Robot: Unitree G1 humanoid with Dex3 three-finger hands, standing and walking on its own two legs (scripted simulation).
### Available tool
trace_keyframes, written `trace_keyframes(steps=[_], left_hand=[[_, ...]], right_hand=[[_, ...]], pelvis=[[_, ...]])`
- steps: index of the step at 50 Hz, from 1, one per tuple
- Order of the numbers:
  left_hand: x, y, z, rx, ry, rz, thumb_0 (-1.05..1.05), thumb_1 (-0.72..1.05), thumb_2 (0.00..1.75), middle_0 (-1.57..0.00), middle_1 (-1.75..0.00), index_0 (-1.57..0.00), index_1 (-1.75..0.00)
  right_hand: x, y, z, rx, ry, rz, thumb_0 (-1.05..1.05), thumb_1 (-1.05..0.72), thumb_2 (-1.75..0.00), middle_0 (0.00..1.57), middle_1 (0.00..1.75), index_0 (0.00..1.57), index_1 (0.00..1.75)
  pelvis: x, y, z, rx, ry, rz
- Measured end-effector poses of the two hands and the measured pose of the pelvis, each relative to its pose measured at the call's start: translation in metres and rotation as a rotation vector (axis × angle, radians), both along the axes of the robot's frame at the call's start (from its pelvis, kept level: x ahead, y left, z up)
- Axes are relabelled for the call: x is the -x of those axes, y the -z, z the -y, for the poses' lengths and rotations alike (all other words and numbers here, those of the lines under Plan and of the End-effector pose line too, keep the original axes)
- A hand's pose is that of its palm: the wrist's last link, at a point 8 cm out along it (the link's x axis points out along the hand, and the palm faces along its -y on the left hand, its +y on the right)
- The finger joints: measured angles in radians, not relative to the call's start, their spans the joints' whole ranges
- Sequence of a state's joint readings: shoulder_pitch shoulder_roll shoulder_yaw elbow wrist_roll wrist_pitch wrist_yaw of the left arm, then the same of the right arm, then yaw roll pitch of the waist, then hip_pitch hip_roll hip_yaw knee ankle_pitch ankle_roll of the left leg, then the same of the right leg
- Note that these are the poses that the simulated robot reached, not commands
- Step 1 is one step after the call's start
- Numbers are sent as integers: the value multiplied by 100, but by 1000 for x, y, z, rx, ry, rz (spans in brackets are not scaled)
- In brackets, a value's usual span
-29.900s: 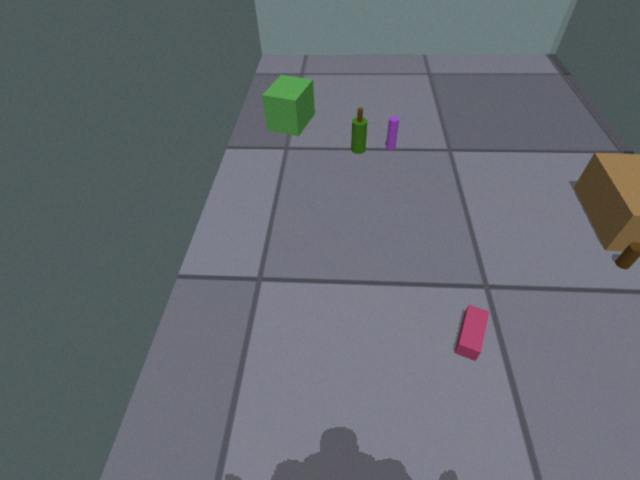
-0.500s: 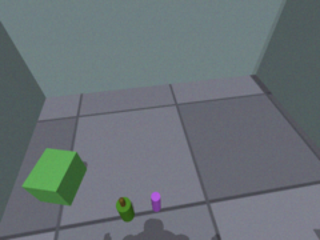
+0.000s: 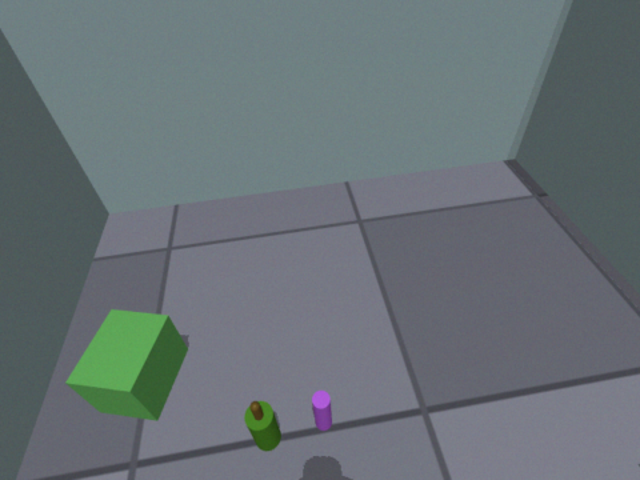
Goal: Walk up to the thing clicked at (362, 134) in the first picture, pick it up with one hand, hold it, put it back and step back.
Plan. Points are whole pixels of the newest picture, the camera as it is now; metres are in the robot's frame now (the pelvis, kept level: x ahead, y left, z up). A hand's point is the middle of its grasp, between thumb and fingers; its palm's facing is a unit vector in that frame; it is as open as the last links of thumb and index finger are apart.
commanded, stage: stand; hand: left
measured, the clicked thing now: (261, 422) +0.43 +0.23 -0.65
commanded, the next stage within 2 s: step back in 1.42 s
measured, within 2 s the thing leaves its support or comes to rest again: neither
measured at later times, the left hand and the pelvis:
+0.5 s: hand out of the picture +0.08 +0.24 -0.16, palm faces -0.04 -0.94 -0.34, open 7.4 cm; pelvis +0.01 +0.00 +0.00, yaw -1 degrees
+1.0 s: hand out of the picture +0.10 +0.24 -0.15, palm faces -0.04 -0.94 -0.34, open 7.4 cm; pelvis +0.03 -0.01 +0.00, yaw -1 degrees
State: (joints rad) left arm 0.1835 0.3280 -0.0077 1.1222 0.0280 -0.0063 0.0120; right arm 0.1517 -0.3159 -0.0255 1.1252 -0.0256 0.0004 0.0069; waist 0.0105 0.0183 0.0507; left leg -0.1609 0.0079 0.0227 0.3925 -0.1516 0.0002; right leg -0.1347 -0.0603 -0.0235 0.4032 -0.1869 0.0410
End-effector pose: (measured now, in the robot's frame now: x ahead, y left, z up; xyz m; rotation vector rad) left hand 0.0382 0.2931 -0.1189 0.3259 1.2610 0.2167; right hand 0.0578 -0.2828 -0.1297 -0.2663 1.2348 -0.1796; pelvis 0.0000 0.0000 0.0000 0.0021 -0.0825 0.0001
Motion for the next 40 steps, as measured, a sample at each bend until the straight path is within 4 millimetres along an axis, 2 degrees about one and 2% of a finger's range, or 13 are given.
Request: trace_keyframes(steps=[7, 15, 31, 40], left_hand=[[2, 1, 2, 2, 0, -22, 0, 90, 90, -20, -30, -20, -30], [-8, 3, 5, 13, 7, -28, 0, 90, 90, -20, -30, -20, -30], [-48, -1, 10, 23, 31, 19, 0, 90, 90, -20, -30, -20, -30], [-61, -3, 11, 25, 35, 32, 0, 90, 90, -20, -30, -20, -30]], right_hand=[[11, -1, 9, 13, 12, -37, 0, -91, -90, 20, 30, 21, 30], [15, -2, 13, 22, 24, -61, 0, -91, -90, 20, 30, 21, 30], [-12, -5, 11, 17, 25, -27, 0, -91, -90, 20, 30, 21, 30], [-22, -8, 12, 21, 25, -13, 0, -91, -90, 20, 30, 21, 30]], pelvis=[[0, 0, 3, 3, 2, -9], [-4, -1, 4, 1, 9, -16], [-19, -4, 5, 0, 18, -21], [-25, -5, 5, -1, 21, -25]])
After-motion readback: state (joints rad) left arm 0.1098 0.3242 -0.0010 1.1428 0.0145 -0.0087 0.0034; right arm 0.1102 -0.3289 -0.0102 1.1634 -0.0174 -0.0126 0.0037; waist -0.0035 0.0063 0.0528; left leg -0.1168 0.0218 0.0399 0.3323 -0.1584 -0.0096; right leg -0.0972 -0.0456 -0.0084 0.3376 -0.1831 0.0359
